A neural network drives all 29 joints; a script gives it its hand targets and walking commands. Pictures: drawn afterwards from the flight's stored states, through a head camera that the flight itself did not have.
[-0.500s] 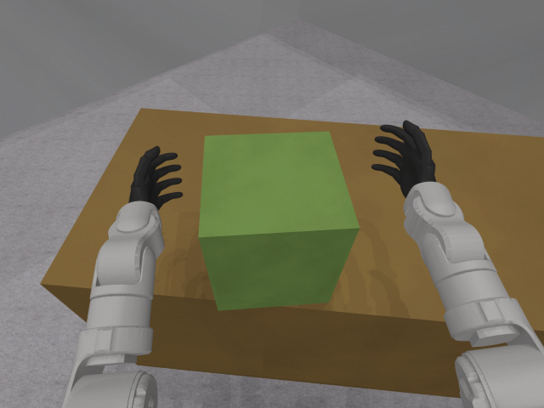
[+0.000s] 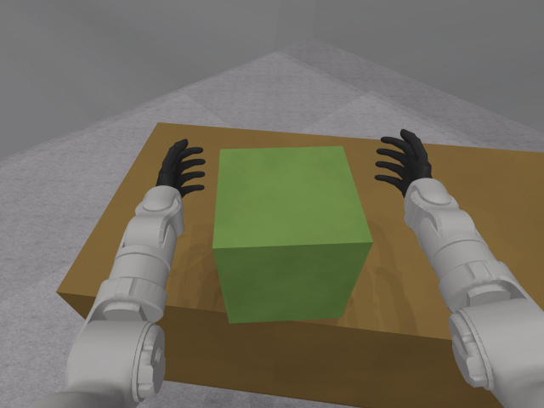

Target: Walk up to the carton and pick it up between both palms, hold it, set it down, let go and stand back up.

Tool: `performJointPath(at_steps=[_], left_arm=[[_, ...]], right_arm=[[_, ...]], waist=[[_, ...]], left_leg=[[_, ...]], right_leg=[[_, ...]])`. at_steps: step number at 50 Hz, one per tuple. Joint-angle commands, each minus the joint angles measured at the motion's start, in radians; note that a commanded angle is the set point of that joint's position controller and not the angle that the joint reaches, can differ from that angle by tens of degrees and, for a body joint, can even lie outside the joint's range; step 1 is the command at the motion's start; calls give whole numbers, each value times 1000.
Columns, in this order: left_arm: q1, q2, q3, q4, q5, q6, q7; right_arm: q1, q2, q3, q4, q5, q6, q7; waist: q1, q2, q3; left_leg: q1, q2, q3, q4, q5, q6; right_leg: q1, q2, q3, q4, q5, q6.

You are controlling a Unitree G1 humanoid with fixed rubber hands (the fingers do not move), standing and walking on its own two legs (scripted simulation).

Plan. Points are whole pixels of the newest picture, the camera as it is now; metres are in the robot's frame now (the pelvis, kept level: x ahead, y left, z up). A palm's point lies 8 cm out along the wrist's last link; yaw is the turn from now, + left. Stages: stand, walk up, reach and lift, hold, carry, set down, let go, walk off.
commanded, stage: reach and lift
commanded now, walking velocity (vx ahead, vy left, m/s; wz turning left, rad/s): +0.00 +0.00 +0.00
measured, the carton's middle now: (283, 238) +0.40 +0.02 -0.01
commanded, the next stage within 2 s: none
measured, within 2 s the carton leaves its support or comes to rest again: neither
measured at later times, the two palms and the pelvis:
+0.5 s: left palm (187, 233) +0.38 +0.18 +0.04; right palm (391, 218) +0.40 -0.15 +0.06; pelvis -0.03 -0.01 -0.02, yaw +0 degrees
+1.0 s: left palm (193, 237) +0.38 +0.17 +0.02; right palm (375, 222) +0.41 -0.13 +0.05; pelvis -0.04 +0.00 -0.03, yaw +0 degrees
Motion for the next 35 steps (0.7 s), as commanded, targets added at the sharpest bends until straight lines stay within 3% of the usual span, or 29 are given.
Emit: performJointPath(at_steps=[1, 6, 10, 20, 28, 35], left_arm=[[-407, 73, 18, -161, 20, -210, 22], [-413, 35, 0, -22, 38, -346, 39], [-415, 22, -8, 163, 34, -454, 45], [-568, 51, -93, 475, -99, -654, 67], [-606, 45, -124, 592, -136, -723, 71], [-636, 27, -113, 604, -128, -741, 66]], right_arm=[[-397, -117, -61, -195, -43, -181, 13], [-386, -99, -88, -89, -85, -268, 25], [-388, -75, -81, 50, -99, -317, 26], [-517, -34, -33, 245, -73, -394, 24], [-568, -40, -26, 305, -76, -443, 18], [-610, -18, -11, 332, -66, -461, 17]], waist=[[13, 33, -574], [12, 44, -577], [17, 26, -527], [10, 17, -610], [3, 18, -749], [5, 13, -755]], left_leg=[[306, -68, 9, 103, 599, -47], [237, -59, 13, 122, 495, -45], [126, -56, 19, 125, 373, -27], [-87, -52, 17, 191, 258, -17], [-142, -47, 21, 274, 297, -38], [-199, -45, 25, 300, 294, -40]], right_leg=[[54, 61, -52, 29, 517, 54], [-29, 51, -50, 43, 392, 41], [-71, 32, -30, 70, 301, 38], [-187, 13, -15, 157, 192, 23], [-269, 23, -29, 228, 223, 18], [-276, 24, -24, 258, 227, 23]])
